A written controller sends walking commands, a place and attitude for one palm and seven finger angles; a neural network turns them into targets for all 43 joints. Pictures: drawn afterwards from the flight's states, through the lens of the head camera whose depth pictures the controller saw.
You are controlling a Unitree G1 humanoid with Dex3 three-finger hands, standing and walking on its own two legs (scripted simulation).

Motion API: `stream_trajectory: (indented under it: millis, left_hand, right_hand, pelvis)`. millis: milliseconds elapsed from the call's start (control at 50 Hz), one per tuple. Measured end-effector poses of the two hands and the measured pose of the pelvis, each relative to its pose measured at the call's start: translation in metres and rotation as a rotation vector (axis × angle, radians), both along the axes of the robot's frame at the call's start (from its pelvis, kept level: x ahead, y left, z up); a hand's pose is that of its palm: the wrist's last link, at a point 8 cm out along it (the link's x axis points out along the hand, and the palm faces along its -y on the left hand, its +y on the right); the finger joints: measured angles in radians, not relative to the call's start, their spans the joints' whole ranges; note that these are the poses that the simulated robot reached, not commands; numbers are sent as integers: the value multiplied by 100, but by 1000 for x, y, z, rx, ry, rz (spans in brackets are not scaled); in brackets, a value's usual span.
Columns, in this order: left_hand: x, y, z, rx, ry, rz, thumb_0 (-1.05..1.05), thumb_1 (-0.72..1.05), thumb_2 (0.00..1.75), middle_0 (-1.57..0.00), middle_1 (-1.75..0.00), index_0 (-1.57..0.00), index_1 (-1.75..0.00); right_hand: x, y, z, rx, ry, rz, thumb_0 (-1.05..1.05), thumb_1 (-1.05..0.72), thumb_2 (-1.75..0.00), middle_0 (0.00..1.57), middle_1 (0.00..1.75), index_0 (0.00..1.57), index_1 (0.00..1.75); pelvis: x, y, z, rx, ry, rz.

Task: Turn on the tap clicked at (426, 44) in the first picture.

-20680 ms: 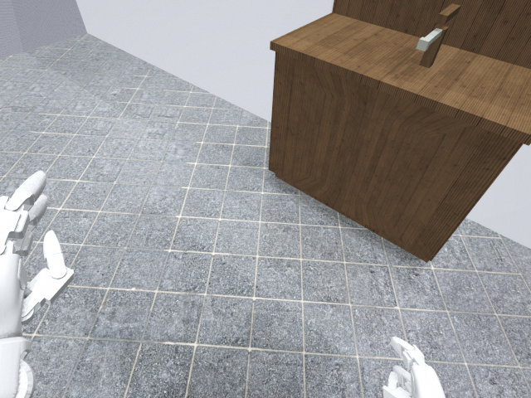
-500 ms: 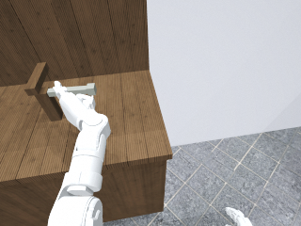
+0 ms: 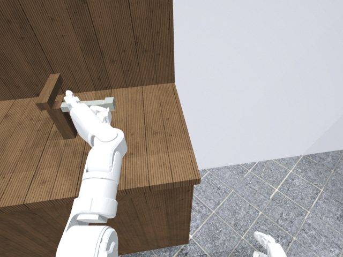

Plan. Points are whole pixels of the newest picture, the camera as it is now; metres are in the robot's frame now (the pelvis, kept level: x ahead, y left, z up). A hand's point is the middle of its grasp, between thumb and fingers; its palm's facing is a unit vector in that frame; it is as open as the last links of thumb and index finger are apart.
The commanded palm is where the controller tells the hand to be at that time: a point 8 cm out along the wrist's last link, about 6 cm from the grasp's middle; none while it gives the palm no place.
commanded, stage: lift the hand up off the lever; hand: left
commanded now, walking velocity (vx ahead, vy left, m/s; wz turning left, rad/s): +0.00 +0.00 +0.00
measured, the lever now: (110, 104) +0.49 +0.22 +0.11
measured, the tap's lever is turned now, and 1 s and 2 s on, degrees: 86 86 86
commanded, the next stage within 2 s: draw the hand back beside the body in 0.64 s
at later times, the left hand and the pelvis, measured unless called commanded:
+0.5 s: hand (103, 106) +0.39 +0.19 +0.18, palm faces +0.75 -0.66 -0.03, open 7.8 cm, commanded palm +0.33 +0.21 +0.18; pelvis +0.00 +0.00 +0.00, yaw +0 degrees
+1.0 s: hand (107, 125) +0.34 +0.17 +0.17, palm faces +0.31 -0.95 -0.08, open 7.7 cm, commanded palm +0.29 +0.22 +0.18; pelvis -0.01 +0.00 +0.01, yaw -3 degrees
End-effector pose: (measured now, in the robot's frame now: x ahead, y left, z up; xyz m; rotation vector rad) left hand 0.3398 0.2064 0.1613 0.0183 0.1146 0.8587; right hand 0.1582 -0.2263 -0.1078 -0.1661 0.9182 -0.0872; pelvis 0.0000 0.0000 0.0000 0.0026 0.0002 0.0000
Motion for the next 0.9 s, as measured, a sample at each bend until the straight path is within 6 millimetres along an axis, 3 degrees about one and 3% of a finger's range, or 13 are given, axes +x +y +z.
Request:
stream_trajectory:
  millis: [380, 760, 900]
  left_hand:
    - [1, 1, 13, -12, 1, -9, 2, 90, 90, -15, -15, -16, -15]
    - [-16, 5, 19, -6, -26, -15, 2, 91, 90, -15, -15, -15, -15]
    - [-17, -12, 27, 67, -84, -461, 2, 91, 90, -15, -16, -15, -15]
  right_hand:
    - [11, 2, 7, 10, -34, 9, 2, -90, -90, 20, 30, 20, 30]
    - [16, 1, 12, 4, -68, 22, 2, -91, -90, 20, 30, 20, 30]
    - [7, -2, 20, 2, -87, -58, 2, -90, -90, 20, 30, 20, 30]
  pelvis:
    - [0, -4, 2, 1, -12, 0]
    - [-5, -4, 3, 1, -34, 6]
    - [-6, -4, 4, 6, -65, -34]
